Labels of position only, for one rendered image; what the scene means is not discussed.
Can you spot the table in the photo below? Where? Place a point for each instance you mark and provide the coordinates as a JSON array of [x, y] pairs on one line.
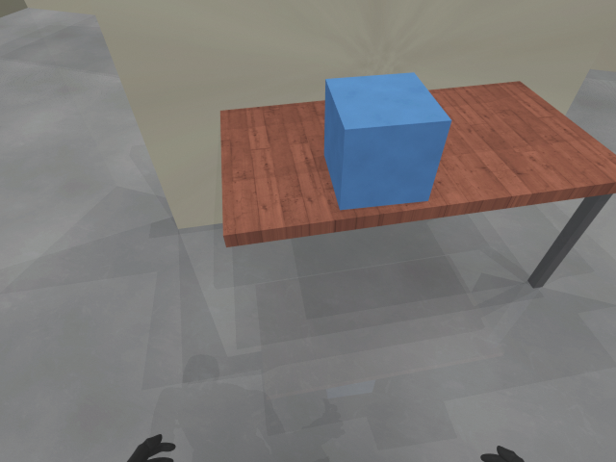
[[506, 147]]

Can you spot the robot left hand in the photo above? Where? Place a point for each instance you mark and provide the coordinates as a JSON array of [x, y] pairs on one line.
[[150, 447]]

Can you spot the carton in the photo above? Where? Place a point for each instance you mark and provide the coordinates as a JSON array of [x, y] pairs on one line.
[[384, 136]]

